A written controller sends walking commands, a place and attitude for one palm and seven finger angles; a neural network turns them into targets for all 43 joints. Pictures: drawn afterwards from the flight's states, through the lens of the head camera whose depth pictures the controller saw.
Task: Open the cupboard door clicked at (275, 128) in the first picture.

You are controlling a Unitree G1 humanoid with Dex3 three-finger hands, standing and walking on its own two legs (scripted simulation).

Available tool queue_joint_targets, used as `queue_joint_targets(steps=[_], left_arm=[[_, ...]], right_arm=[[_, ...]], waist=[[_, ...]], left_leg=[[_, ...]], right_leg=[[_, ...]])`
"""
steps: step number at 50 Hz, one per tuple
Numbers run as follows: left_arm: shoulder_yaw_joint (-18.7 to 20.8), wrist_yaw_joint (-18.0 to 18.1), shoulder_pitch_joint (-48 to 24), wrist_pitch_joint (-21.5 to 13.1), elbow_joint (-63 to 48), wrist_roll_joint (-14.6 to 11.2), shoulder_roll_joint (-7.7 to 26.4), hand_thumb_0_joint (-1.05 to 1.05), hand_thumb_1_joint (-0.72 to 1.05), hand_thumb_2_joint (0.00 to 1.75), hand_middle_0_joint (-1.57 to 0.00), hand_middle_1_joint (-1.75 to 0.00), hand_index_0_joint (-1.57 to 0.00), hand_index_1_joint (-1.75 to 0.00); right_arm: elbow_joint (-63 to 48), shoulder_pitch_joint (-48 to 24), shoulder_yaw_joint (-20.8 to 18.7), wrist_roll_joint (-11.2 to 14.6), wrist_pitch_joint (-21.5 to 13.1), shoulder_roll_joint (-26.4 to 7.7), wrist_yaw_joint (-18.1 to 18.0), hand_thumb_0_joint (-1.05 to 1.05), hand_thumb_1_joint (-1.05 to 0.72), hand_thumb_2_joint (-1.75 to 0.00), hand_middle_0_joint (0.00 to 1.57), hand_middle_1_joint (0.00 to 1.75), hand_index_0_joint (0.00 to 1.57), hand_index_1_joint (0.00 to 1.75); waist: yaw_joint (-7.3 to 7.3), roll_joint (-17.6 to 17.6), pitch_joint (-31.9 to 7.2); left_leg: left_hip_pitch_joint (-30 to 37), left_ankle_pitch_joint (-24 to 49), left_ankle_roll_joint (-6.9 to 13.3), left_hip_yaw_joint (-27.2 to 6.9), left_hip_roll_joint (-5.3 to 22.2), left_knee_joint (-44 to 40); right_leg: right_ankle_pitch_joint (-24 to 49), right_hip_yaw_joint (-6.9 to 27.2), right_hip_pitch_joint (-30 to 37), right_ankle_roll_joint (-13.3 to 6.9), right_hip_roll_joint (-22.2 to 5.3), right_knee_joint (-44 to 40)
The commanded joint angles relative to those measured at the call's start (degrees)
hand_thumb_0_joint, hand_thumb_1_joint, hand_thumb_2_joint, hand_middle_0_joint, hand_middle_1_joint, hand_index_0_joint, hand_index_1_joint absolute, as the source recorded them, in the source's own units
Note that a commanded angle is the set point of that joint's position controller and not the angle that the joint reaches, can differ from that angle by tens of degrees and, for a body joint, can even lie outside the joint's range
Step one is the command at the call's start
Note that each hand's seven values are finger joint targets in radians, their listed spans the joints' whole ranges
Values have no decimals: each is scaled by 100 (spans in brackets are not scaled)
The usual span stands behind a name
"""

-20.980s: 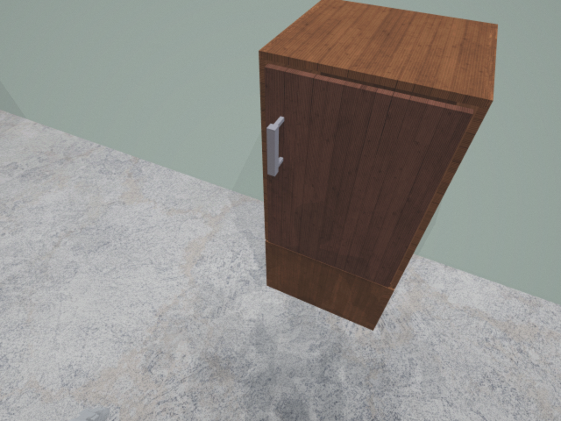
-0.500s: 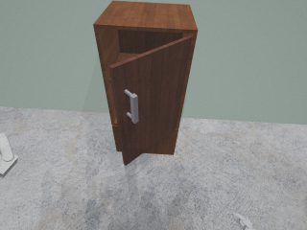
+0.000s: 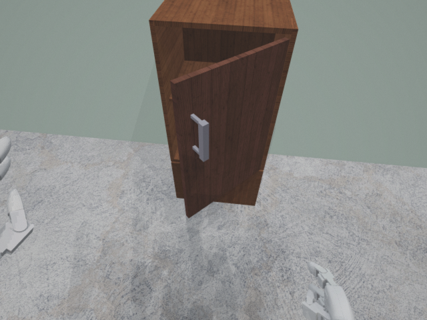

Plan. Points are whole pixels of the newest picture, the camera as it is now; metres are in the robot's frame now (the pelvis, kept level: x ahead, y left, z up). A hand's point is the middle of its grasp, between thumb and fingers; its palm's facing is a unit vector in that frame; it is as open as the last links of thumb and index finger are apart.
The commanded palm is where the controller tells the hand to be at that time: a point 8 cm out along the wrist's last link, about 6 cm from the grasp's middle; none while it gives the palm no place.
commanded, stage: stop stepping back and stand still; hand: left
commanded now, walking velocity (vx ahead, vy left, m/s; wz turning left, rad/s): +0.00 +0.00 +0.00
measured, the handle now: (199, 137) +0.57 +0.07 +0.00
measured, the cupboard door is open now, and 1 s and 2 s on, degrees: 46 46 46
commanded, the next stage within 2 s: let the arm hang, fingers relaxed in 0.62 s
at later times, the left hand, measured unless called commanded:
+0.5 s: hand out of the picture +0.17 +0.29 +0.16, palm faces +0.41 -0.78 -0.47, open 7.4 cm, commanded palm +0.12 +0.32 +0.18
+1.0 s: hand out of the picture +0.03 +0.19 -0.16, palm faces +0.02 -0.98 -0.18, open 7.3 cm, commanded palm none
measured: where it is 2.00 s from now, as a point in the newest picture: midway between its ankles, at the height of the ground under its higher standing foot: outside the picture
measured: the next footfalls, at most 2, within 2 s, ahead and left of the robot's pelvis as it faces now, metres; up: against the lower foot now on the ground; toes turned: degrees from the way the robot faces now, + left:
none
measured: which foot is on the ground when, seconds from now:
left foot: down 0.00-1.00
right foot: down 0.00-1.00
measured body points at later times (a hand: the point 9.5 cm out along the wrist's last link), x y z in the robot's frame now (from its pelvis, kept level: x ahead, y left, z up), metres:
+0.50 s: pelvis -0.02 +0.02 +0.01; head -0.01 +0.02 +0.46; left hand +0.15 +0.33 +0.19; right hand +0.13 -0.22 -0.08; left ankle +0.05 +0.12 -0.73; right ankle -0.05 -0.10 -0.73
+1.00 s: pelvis -0.03 +0.01 +0.00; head -0.02 +0.02 +0.45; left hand +0.03 +0.24 -0.15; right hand +0.06 -0.24 -0.14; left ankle +0.05 +0.12 -0.73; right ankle -0.05 -0.10 -0.73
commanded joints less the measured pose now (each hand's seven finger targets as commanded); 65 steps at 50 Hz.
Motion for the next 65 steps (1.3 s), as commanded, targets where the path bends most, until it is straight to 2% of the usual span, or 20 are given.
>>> queue_joint_targets(steps=[1,4,7,10,16,17,23,31,35,36,37,38,40,42,43,46,48,53,61,65], left_arm=[[804,122,-313,-215,-871,-94,1040,0,90,90,-20,-30,-20,-30],[652,98,-572,-163,-796,-60,996,0,90,90,-20,-30,-20,-30],[544,91,-645,-141,-835,-59,938,0,90,90,-20,-30,-20,-30],[543,99,-563,-142,-974,-46,945,0,90,90,-20,-30,-20,-30],[810,150,-169,-181,-1044,-69,1145,0,90,90,-20,-30,-20,-30],[708,140,-136,-190,-1011,-79,1004,0,90,90,-20,-30,-20,-30],[627,132,-117,-186,-935,-88,947,0,90,90,-20,-30,-20,-30],[677,141,-307,-186,-900,-64,1057,0,90,90,-20,-30,-20,-30],[607,123,-322,-173,-751,-64,962,0,90,90,-20,-30,-20,-30],[-1980,-586,-670,460,3675,264,-300,0,90,90,-20,-30,-20,-30],[-1661,-752,-723,1027,3896,352,-131,0,90,90,-20,-30,-20,-30],[-1695,-786,-847,1123,4059,385,-136,0,90,90,-20,-30,-20,-30],[-1784,-816,-1083,1142,4659,407,-126,0,90,90,-20,-30,-20,-30],[-1919,-797,-1319,1167,5422,392,-234,0,90,90,-20,-30,-20,-30],[-1970,-776,-1482,1198,5801,379,-254,0,90,90,-20,-30,-20,-30],[-2075,-712,-1641,1282,6831,337,-223,0,90,90,-20,-30,-20,-30],[-2115,-704,-1573,1295,7463,305,-287,0,90,90,-20,-30,-20,-30],[-2103,-703,-1211,1294,8471,267,-570,0,90,90,-20,-30,-20,-30],[-2195,-664,-763,1283,9196,254,-891,0,90,90,-20,-30,-20,-30],[-2210,-627,-635,1277,9320,249,-1026,0,90,90,-20,-30,-20,-30]], right_arm=[[-787,-340,-309,-26,-185,-789,-175,0,-90,-90,20,30,20,30],[-823,-341,-273,-14,-188,-793,-222,0,-90,-90,20,30,20,30],[-847,-378,-263,-9,-242,-800,-249,0,-90,-90,20,30,20,30],[-869,-384,-262,-18,-265,-835,-238,0,-90,-90,20,30,20,30],[-878,-377,-293,-42,-292,-854,-254,0,-90,-90,20,30,20,30],[-883,-365,-283,-31,-298,-822,-247,0,-90,-90,20,30,20,30],[-835,-311,-316,-10,-321,-865,-247,0,-90,-90,20,30,20,30],[-808,-359,-324,-35,-330,-891,-263,0,-90,-90,20,30,20,30],[-818,-342,-305,-22,-291,-847,-251,0,-90,-90,20,30,20,30],[671,-716,-459,45,-669,-1529,280,0,-90,-90,20,30,20,30],[819,-186,-542,6,-111,-1690,322,0,-90,-90,20,30,20,30],[813,-73,-494,-39,77,-1530,308,0,-90,-90,20,30,20,30],[877,-184,-381,-106,264,-1482,286,0,-90,-90,20,30,20,30],[1047,-175,-291,-161,420,-1232,301,0,-90,-90,20,30,20,30],[1140,-131,-253,-181,497,-1149,299,0,-90,-90,20,30,20,30],[1394,-192,-192,-214,658,-1099,270,0,-90,-90,20,30,20,30],[1643,-151,-158,-206,693,-978,231,0,-90,-90,20,30,20,30],[2146,224,-172,-183,770,-709,122,0,-90,-90,20,30,20,30],[2625,798,-222,-132,823,-515,55,0,-90,-90,20,30,20,30],[2779,964,-213,-138,817,-378,48,0,-90,-90,20,30,20,30]], waist=[[-55,228,-502],[-30,289,-448],[-23,244,-371],[-20,461,-322],[16,542,-395],[1,514,-414],[-12,444,-469],[-2,441,-310],[-5,235,-259],[-175,230,-2],[-121,223,-383],[-89,-30,-511],[-32,-715,-353],[-49,-1138,-339],[-80,-1140,-285],[-8,-178,-3],[11,397,91],[7,847,82],[-18,0,371],[-37,-173,440]], left_leg=[[1032,1195,80,-215,123,-435],[1056,1274,122,-367,259,-817],[909,619,116,-430,243,-1050],[780,105,78,-449,182,-1239],[674,2,39,-493,156,-1382],[703,32,38,-473,161,-1357],[863,274,15,-433,162,-1337],[790,-187,-15,-453,118,-1449],[830,-132,-10,-410,84,-1400],[268,1240,21,-684,360,-506],[597,1518,83,-653,477,-469],[473,1355,195,-764,530,-433],[192,985,322,-954,502,-469],[311,886,251,-844,337,-344],[373,992,221,-787,272,-353],[335,937,198,-853,278,-732],[238,470,188,-868,251,-940],[369,-215,161,-864,222,-1086],[569,-351,209,-873,278,-1173],[607,-235,223,-843,276,-1174]], right_leg=[[2081,727,-574,62,-503,-822],[1573,406,-491,194,-221,-817],[1169,324,-405,205,-204,-981],[859,280,-375,185,-174,-1115],[800,196,-218,173,-134,-1185],[811,196,-220,172,-147,-1182],[930,142,-266,201,-113,-1191],[590,162,-404,189,-108,-1383],[607,190,-450,190,-115,-1478],[944,-76,-1068,58,-472,-584],[1026,347,-1009,-23,-723,-691],[724,243,-982,-45,-621,-502],[572,288,-869,-87,-554,-401],[616,487,-928,-138,-743,-546],[712,533,-933,-154,-792,-559],[515,490,-736,-77,-704,-593],[345,495,-578,-90,-671,-668],[175,456,-470,-164,-663,-936],[11,284,-708,-138,-639,-1063],[20,279,-765,-126,-643,-1008]])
